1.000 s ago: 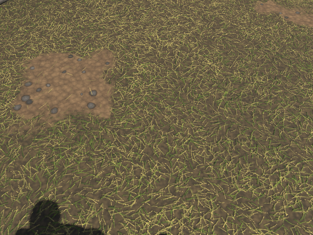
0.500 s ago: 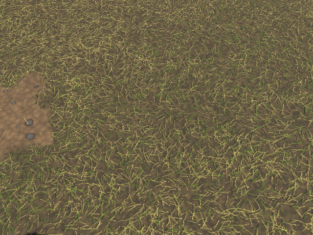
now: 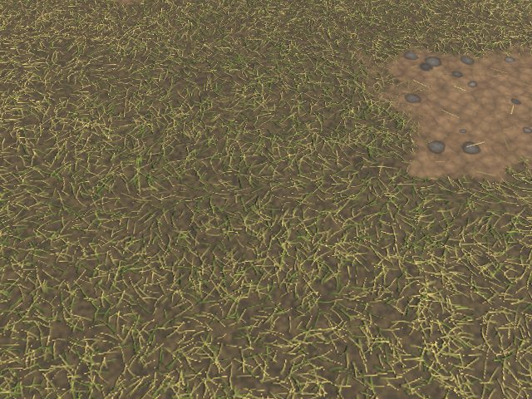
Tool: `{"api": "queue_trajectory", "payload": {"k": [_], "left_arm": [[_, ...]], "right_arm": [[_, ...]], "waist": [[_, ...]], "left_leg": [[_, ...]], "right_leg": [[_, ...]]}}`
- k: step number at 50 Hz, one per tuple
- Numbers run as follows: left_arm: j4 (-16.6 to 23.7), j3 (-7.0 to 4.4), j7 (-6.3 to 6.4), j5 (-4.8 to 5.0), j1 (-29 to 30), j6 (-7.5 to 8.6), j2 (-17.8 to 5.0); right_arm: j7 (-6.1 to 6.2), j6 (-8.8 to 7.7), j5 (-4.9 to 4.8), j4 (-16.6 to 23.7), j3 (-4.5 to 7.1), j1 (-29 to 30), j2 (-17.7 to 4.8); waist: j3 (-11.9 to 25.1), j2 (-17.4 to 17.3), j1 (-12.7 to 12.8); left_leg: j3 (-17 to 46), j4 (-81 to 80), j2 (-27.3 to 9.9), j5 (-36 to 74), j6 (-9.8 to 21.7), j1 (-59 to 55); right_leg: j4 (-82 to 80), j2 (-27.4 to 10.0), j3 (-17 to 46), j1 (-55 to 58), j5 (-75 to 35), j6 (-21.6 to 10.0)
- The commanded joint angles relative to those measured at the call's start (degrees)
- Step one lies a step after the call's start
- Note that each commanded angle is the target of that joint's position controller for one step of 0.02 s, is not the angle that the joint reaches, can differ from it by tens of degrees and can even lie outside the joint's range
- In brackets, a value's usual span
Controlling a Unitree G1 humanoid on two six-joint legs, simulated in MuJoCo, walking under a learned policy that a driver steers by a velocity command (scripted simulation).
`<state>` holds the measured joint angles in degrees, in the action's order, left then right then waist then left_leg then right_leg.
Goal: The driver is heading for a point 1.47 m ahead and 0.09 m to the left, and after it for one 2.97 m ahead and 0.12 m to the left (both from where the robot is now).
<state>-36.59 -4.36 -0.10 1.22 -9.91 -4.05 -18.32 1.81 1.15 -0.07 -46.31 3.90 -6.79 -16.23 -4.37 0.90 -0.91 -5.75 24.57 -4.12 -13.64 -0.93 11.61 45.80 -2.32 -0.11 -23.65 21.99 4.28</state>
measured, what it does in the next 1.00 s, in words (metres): steps on the spot: right foot, then left foot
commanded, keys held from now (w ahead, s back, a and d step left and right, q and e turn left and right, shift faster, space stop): e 0.22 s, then no key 0.78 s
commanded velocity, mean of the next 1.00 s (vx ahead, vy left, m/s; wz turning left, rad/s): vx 0.00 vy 0.00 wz -0.27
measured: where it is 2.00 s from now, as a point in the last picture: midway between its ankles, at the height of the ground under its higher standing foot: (329, 388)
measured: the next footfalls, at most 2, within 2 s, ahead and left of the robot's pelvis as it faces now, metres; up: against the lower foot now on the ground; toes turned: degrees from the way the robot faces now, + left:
right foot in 0.08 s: +0.04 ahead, -0.14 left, +0.00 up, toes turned -5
left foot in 0.52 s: +0.09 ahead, +0.09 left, +0.00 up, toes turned -14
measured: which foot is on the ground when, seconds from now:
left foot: down 0.00-0.08, up 0.10-0.50, down 0.52-1.00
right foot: up 0.00-0.06, down 0.08-1.00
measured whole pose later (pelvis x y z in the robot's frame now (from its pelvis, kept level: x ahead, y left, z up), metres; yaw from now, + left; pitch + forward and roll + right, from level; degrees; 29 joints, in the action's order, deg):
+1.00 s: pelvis +0.03 -0.01 -0.01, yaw -14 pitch -1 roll +0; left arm -43.8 -2.4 1.6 -0.7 -13.1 -1.2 -14.6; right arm 0.1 -1.1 0.5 -46.6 0.5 -8.4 -14.4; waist -2.2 0.0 0.2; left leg 0.4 30.0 0.7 -17.1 0.6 11.4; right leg 29.9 3.0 7.6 -12.0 16.3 0.4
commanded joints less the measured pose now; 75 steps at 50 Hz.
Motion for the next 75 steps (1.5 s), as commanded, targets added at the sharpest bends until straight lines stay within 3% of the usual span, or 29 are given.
{"api": "queue_trajectory", "payload": {"k": [1, 3, 4, 5, 6, 8, 10, 16, 22, 25, 26, 27, 28, 30, 34, 43, 50, 53, 57, 59, 62, 63, 64, 65, 66, 67, 69, 71, 75], "left_arm": [[4.99, -1.72, -0.66, -0.02, 0.39, 0.44, -5.5], [3.27, -2.68, -0.46, -0.24, -4.21, 0.35, -6.47], [3.27, -4.19, 0.32, -0.06, -6.57, 0.56, -11.33], [5.4, -4.8, 0.62, -1.27, -6.06, 1.24, -17.2], [5.24, -4.06, -0.11, -2.77, -7.91, 2.83, -14.05], [4.76, -3.13, 0.21, -1.63, -2.09, 4.34, -10.92], [5.44, -2.12, 1.03, -0.71, 1.3, 4.06, -9.07], [5.28, -1.35, 1.95, -1.35, 0.32, 3.69, -7.76], [3.95, -0.75, 0.95, -1.81, 0.95, 3.1, -7.71], [2.95, 0.39, 0.72, -1.02, 2.71, 3.06, -5.43], [2.21, 0.9, 0.73, -1.41, 0.79, 3.43, -4.06], [1.88, 1.2, 0.66, -2.66, -1.84, 3.92, -3.06], [1.58, 1.13, 0.62, -2.49, -4.43, 4.13, -2.29], [0.98, 0.62, 0.92, -2.78, -0.54, 3.75, -4.67], [0.48, 0.61, 1.0, -2.17, 0.39, 2.82, -3.81], [-2.37, 0.49, 1.44, -1.98, -1.77, 3.57, -2.59], [-4.19, 0.38, 2.1, -1.92, -2.96, 3.52, -2.68], [-5.31, 0.31, 2.4, -1.4, -4.36, 3.4, -2.32], [-2.24, 0.62, 1.64, 0.05, 1.0, 6.81, -1.04], [-2.27, 0.45, 0.74, 0.23, 0.46, 8.14, -1.3], [-6.73, -0.08, -0.24, -0.1, -7.72, 9.01, -0.8], [-8.52, -0.73, -0.21, -0.31, -12.08, 8.82, -1.71], [-9.27, -1.68, 0.25, -0.32, -18.17, 8.82, -4.76], [-8.86, -2.99, -0.26, -0.52, -21.83, 9.07, -11.2], [-8.48, -1.8, -0.47, -0.9, -19.79, 9.66, -7.5], [-7.72, -0.95, -0.4, -0.91, -16.9, 10.07, -4.87], [-7.01, -0.31, -0.59, -1.13, -13.77, 10.03, -3.81], [-7.2, 0.53, -0.55, -1.38, -13.7, 9.46, -1.98], [-8.22, 0.3, 0.44, -0.71, -15.55, 8.64, -3.96]], "right_arm": [[-0.44, -0.67, -1.14, 3.25, 3.3, 1.6, -12.99], [-0.76, -0.86, -1.8, 2.04, 2.82, -0.27, -10.8], [-1.12, -1.0, -0.1, 1.91, 2.03, -2.5, -7.74], [-0.99, -1.26, 2.12, 5.76, 0.9, 0.59, -5.14], [-0.47, -1.43, 1.08, 6.74, 1.79, 5.27, -8.02], [0.02, -1.03, -0.38, 5.85, 2.51, 4.07, -9.2], [0.41, -0.8, 0.53, 5.1, 2.87, 2.84, -9.81], [-0.25, -0.86, 0.03, 5.15, 1.64, 1.82, -6.64], [-1.06, -1.31, -0.37, 5.91, 1.2, 1.93, -6.93], [-1.72, -2.15, 0.05, 5.13, 0.67, -1.31, -5.38], [-1.75, -2.46, 0.94, 5.18, 0.62, -2.08, -6.37], [-1.45, -2.55, 1.67, 5.83, 1.25, -2.88, -10.48], [-1.51, -2.42, 1.57, 5.04, 0.92, -0.02, -10.27], [-1.89, -2.79, 1.15, 5.95, -0.26, 2.95, -5.84], [-1.6, -3.75, 0.85, 5.01, -0.48, 0.05, -6.74], [-1.26, -2.93, 0.57, 4.35, -1.43, -0.53, -5.31], [-1.58, -3.03, 0.5, 2.45, -1.85, -0.63, -4.89], [-1.36, -2.67, -0.05, 1.09, -1.4, -2.2, -6.5], [-0.47, -3.54, -0.8, -0.63, -0.07, -7.62, -10.65], [-0.49, -4.02, -0.8, -0.32, 0.1, -7.06, -10.63], [-1.09, -3.46, -2.0, 1.06, -0.12, -2.27, -9.61], [-1.18, -3.61, -1.58, 1.22, -0.69, -2.35, -7.69], [-1.55, -4.16, -0.78, 2.39, -1.97, -0.89, -3.74], [-1.4, -5.35, -1.14, 5.27, -2.16, -0.48, -3.14], [-1.41, -6.13, -2.19, 5.01, -1.06, -0.64, -6.84], [-1.95, -6.68, -2.92, 4.52, -0.8, -1.68, -7.46], [-2.64, -7.36, -1.84, 3.65, -0.71, -1.14, -6.78], [-3.71, -7.19, -1.28, 3.61, -0.75, -0.43, -5.64], [-4.44, -6.7, -0.58, 6.26, -2.03, 5.88, -2.19]], "waist": [[7.4, -11.31, 0.13], [8.29, -7.73, 2.23], [9.33, 4.41, 1.86], [9.44, 18.44, 1.49], [13.51, 11.26, 5.9], [8.9, 6.5, 2.18], [8.06, 6.42, 0.55], [9.58, 6.94, 1.35], [7.2, 7.61, 2.75], [7.37, 5.84, -0.27], [8.28, 3.71, 0.01], [9.82, -3.62, 2.25], [9.58, -11.26, 5.69], [7.63, -9.46, 3.27], [5.81, -5.42, 1.38], [5.67, -0.21, 0.48], [5.26, -0.42, 0.75], [3.66, -3.54, 0.42], [-5.21, -10.38, -1.58], [-3.57, -9.77, -0.95], [0.62, -8.33, 3.98], [2.9, -6.27, 5.55], [4.89, 3.06, 7.85], [5.53, 16.81, 8.12], [3.08, 10.92, 6.71], [0.1, 6.77, 5.02], [-0.89, 2.7, 3.86], [0.02, 4.01, 3.27], [-0.71, 2.84, 4.48]], "left_leg": [[7.42, -2.85, -13.71, 21.45, 11.27, -6.43], [3.35, 5.23, -11.22, 14.9, 6.15, -1.4], [-2.06, 18.72, -6.29, 1.0, 0.89, 9.44], [-1.42, 33.14, 2.63, -25.23, -3.48, 26.15], [7.73, 42.74, 2.93, -26.33, -3.27, 26.42], [9.71, 43.2, 0.77, -16.33, -1.73, 26.84], [9.73, 41.3, 1.26, -9.87, -2.2, 23.95], [8.96, 28.39, 2.41, -4.81, -4.05, 18.84], [7.91, 16.49, 2.75, -7.63, -3.01, 10.1], [6.82, -0.3, 3.23, 3.65, -1.19, 0.84], [9.66, -3.47, 0.68, 11.84, 0.01, -4.45], [16.06, -2.64, -6.67, 24.49, 2.79, -8.34], [19.01, -2.27, -9.65, 22.0, 8.35, -3.24], [16.57, -3.62, -5.54, 7.93, 6.91, 0.72], [12.29, -1.38, -1.63, 4.54, 3.29, 0.62], [10.43, 0.98, 0.29, 6.3, 3.25, -1.18], [9.99, 0.43, 0.99, 6.29, 3.08, -0.51], [12.09, -2.61, 1.06, -17.44, 5.53, 0.85], [34.83, -14.95, -14.81, -33.22, 15.77, 1.27], [32.49, -14.59, -14.68, -26.05, 15.19, -0.88], [18.46, -9.31, -6.37, -14.16, 10.19, 8.26], [14.94, -3.87, -3.93, -10.46, 8.42, 11.37], [8.69, 11.64, 1.21, -6.9, 4.9, 17.33], [5.25, 28.2, 6.99, -14.98, 2.29, 29.0], [10.27, 38.44, 4.43, -19.61, 2.92, 34.52], [11.77, 41.78, 1.79, -14.38, 4.34, 38.17], [10.44, 39.8, -1.28, -5.13, 5.25, 39.2], [8.48, 36.1, -2.36, -0.09, 4.28, 35.69], [4.69, 22.45, -0.86, 7.92, 0.63, 31.81]], "right_leg": [[-9.8, 1.14, -3.53, 3.82, -3.55, -2.36], [-21.44, 3.16, -3.52, 14.35, -13.67, -5.96], [-24.47, -4.72, 8.73, 24.27, -31.03, -9.55], [-24.11, -19.44, 29.89, 27.62, -46.6, -21.15], [-26.04, -20.5, 30.97, 24.41, -41.59, -25.86], [-26.6, -13.38, 21.48, 20.22, -30.4, -19.43], [-26.74, -10.21, 18.49, 16.42, -30.11, -16.88], [-26.24, -8.37, 16.84, 17.03, -27.23, -17.12], [-24.89, -8.59, 20.16, 12.36, -22.29, -17.79], [-21.91, -6.26, 19.83, 10.47, -22.71, -14.91], [-21.07, -4.31, 19.06, 8.55, -19.24, -12.04], [-15.64, 0.32, 14.73, 6.08, -11.32, -8.68], [-15.82, 4.16, 8.98, 7.71, -2.96, -6.02], [-17.67, 3.05, 8.34, 11.42, -7.65, -4.43], [-18.88, 2.34, 10.14, 11.08, -14.58, -5.97], [-19.56, 1.9, 10.9, 10.9, -18.23, -5.2], [-19.59, 1.64, 10.89, 12.67, -19.65, -4.86], [-16.49, 5.24, 6.79, 8.91, 2.27, -5.69], [-3.18, 2.52, 2.13, -5.34, 3.93, -5.88], [-3.46, 0.63, 2.26, -5.37, 6.27, -6.86], [-18.8, 4.36, -2.92, 17.31, -8.38, -7.27], [-19.0, 4.1, -1.44, 24.3, -9.89, -7.02], [-25.5, -4.55, 12.05, 30.62, -3.48, -9.99], [-34.04, -16.8, 36.69, 35.13, 4.25, -18.58], [-35.28, -19.67, 40.95, 33.11, 7.41, -21.99], [-34.81, -17.95, 35.44, 32.83, 7.04, -20.74], [-36.05, -14.15, 25.71, 31.93, -2.58, -17.54], [-36.97, -10.93, 17.53, 29.65, -16.63, -15.65], [-38.6, -8.01, 8.77, 24.63, -25.72, -15.55]]}}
